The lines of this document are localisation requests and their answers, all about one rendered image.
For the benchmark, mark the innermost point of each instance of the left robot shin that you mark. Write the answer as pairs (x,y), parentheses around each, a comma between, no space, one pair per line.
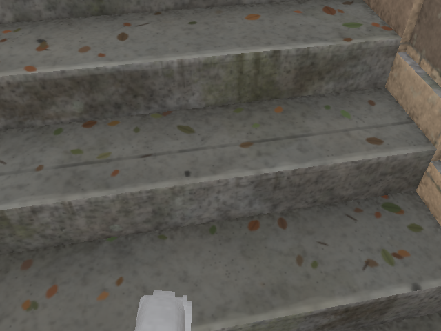
(141,300)

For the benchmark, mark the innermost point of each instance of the left robot thigh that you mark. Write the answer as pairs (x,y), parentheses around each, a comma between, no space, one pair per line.
(164,312)

